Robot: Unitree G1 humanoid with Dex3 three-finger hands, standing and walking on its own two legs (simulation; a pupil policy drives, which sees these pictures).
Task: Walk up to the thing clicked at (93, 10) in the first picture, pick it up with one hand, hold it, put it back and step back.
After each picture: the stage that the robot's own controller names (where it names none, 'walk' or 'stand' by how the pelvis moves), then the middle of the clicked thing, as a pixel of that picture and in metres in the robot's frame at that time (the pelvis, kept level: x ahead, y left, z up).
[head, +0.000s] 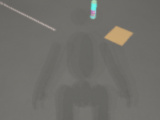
stand; (93, 9) +2.05 -0.16 -0.65
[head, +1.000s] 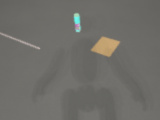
walk; (77, 22) +1.90 +0.17 -0.63
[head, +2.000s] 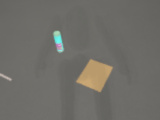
walk; (58, 42) +1.31 +0.32 -0.65
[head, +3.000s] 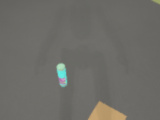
walk; (62, 75) +0.88 +0.22 -0.64
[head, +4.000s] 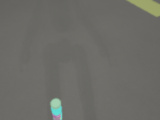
walk; (56, 111) +0.54 +0.17 -0.63
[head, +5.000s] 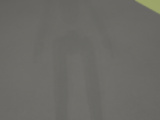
stand; out of the picture +0.39 +0.17 -0.65
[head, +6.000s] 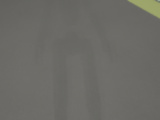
stand; out of the picture +0.38 +0.16 -0.66
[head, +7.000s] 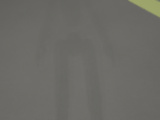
stand; out of the picture +0.40 +0.17 -0.66
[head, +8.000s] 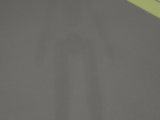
stand; out of the picture +0.39 +0.17 -0.66
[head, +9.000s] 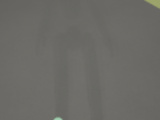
go down; out of the picture +0.39 +0.17 -0.65
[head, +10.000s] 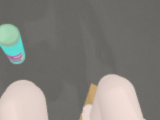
go down; (13, 47) +0.47 +0.22 -0.23
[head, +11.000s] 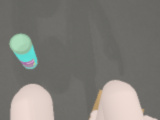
close in; (26, 54) +0.46 +0.21 -0.25
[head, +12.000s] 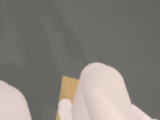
close in; out of the picture +0.45 +0.26 -0.16
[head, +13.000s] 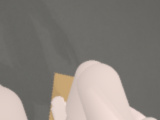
close; out of the picture +0.45 +0.27 -0.16
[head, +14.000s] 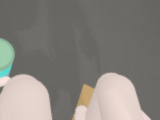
lift; out of the picture +0.35 +0.25 -0.10
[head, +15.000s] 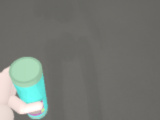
hold; (32, 93) +0.30 +0.16 +0.05
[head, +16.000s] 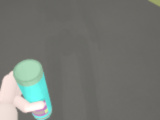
hold; (36, 94) +0.31 +0.15 +0.03
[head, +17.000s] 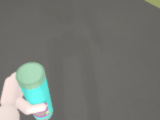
hold; (38, 96) +0.30 +0.15 +0.03
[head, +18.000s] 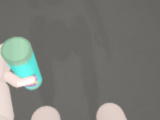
crouch; (26, 68) +0.39 +0.17 -0.04
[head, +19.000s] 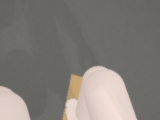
lower; out of the picture +0.45 +0.25 -0.14
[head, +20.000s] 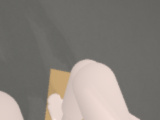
lower; out of the picture +0.45 +0.28 -0.17
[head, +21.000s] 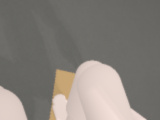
lower; out of the picture +0.43 +0.28 -0.16
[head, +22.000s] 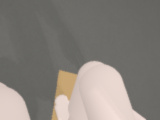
lower; out of the picture +0.42 +0.28 -0.16
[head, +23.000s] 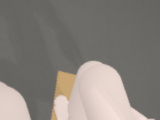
rest; out of the picture +0.42 +0.28 -0.16
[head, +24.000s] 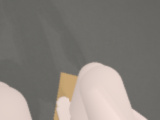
open; out of the picture +0.43 +0.26 -0.16
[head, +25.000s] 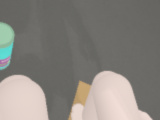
stand; (0, 50) +0.43 +0.23 -0.19
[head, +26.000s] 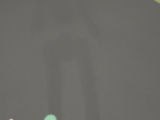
stand; out of the picture +0.38 +0.16 -0.56
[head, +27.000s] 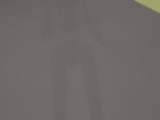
stand; out of the picture +0.39 +0.17 -0.60
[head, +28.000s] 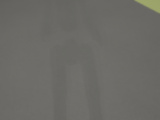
stand; out of the picture +0.38 +0.16 -0.60
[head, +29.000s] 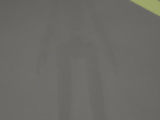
stand; out of the picture +0.40 +0.15 -0.65
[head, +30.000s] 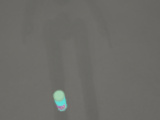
walk; (60, 101) +0.47 +0.14 -0.63
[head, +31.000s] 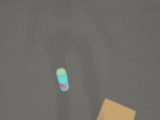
walk; (63, 80) +0.70 +0.18 -0.63
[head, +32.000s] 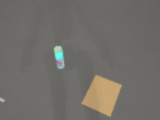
stand; (59, 57) +1.00 +0.23 -0.63
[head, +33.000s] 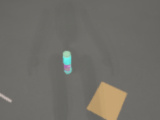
stand; (67, 62) +1.02 +0.15 -0.65
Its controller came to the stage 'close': yes
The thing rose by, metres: 0.69
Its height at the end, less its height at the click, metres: +0.00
